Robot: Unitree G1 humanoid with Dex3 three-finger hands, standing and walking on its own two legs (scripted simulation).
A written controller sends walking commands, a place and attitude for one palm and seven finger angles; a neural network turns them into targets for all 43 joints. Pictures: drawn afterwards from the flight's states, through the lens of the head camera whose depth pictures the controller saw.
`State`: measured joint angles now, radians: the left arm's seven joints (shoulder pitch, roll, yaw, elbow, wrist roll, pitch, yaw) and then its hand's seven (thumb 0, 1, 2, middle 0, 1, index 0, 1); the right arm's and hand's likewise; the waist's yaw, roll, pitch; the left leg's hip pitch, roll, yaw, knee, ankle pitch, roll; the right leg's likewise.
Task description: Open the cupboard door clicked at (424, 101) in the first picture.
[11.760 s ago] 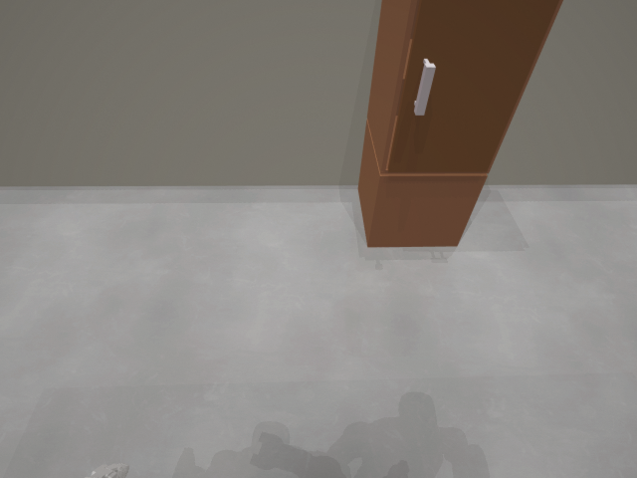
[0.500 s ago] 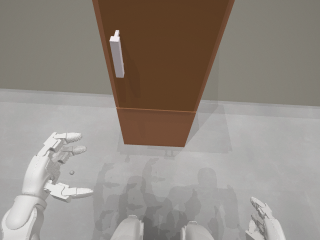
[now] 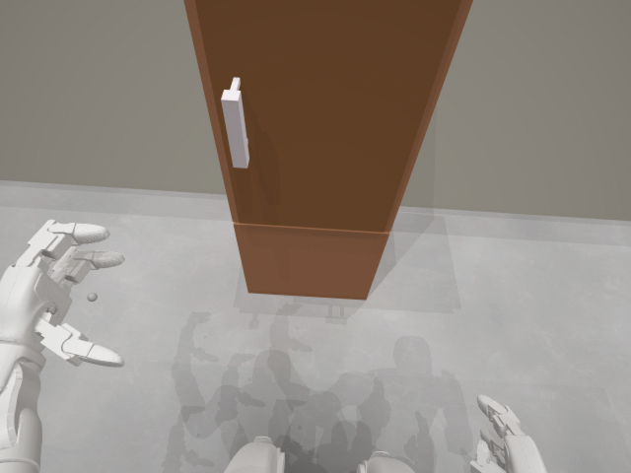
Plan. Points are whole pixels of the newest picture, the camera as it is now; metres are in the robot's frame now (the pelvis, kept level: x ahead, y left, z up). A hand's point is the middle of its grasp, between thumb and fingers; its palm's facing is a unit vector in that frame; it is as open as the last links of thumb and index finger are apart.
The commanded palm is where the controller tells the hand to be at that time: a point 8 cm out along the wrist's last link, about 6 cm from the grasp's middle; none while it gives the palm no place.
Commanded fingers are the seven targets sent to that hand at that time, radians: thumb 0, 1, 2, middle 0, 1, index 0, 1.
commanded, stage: raise the hand with hooked fingers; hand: left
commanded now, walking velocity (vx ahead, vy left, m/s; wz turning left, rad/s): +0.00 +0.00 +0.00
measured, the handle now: (238, 123) +0.63 +0.17 +0.04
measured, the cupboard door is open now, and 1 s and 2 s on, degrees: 0 0 0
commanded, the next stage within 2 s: move the hooked fingers beside the handle in 0.48 s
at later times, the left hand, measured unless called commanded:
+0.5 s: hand (107, 305) +0.28 +0.26 +0.06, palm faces +0.03 -1.00 -0.04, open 14.0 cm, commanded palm +0.26 +0.31 +0.06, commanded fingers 0.00 -0.50 0.30 -0.30 -1.20 -0.30 -1.20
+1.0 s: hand (144, 246) +0.36 +0.24 +0.06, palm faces +0.01 -1.00 -0.02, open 14.0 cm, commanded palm +0.34 +0.30 +0.05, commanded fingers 0.00 -0.50 0.30 -0.30 -1.20 -0.30 -1.20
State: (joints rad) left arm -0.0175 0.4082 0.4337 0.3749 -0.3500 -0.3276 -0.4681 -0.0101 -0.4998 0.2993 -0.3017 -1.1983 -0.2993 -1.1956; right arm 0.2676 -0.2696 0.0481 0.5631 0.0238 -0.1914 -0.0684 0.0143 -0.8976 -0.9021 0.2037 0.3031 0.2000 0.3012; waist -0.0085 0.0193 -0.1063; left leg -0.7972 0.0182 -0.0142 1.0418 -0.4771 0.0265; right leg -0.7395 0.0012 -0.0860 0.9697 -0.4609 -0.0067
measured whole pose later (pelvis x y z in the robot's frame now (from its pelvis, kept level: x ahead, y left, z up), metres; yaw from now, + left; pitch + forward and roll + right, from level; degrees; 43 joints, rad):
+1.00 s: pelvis +0.00 -0.01 +0.00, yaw -1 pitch +15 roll -2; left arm -0.32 0.45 0.44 0.69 -0.28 -0.33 -0.46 -0.01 -0.50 0.30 -0.30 -1.20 -0.30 -1.20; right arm 0.29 -0.28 0.05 0.58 0.02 -0.15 -0.07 0.01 -0.90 -0.90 0.20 0.30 0.20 0.30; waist -0.05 0.01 -0.11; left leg -0.84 0.03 0.00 1.03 -0.46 0.01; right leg -0.80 0.01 -0.07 0.99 -0.45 -0.02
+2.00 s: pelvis -0.01 +0.00 -0.03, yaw -3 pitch +25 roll -4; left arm -1.01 0.72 0.50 1.27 -0.06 -0.38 -0.35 -0.01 -0.50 0.30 -0.30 -1.20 -0.30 -1.20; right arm 0.39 -0.29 0.07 0.62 -0.02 0.04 -0.03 0.01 -0.90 -0.90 0.20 0.30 0.20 0.30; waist -0.22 0.02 -0.09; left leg -1.11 0.05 0.00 1.15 -0.48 0.03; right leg -1.06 0.03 -0.07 1.06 -0.45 0.00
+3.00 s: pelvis +0.00 +0.01 -0.03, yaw -4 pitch +28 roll -6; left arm -1.07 0.77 0.53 1.27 0.00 -0.36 -0.31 -0.01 -0.50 0.30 -0.30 -1.20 -0.30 -1.20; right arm 0.39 -0.28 0.08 0.59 -0.04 0.10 0.01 0.00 -0.90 -0.90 0.20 0.30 0.20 0.30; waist -0.26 0.03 -0.08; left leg -1.16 0.06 -0.02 1.17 -0.51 0.03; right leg -1.09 0.05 -0.08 1.05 -0.46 0.00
